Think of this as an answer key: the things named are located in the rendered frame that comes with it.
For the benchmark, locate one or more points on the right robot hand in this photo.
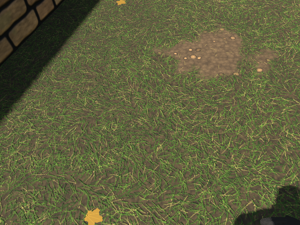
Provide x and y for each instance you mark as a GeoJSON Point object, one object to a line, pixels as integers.
{"type": "Point", "coordinates": [287, 220]}

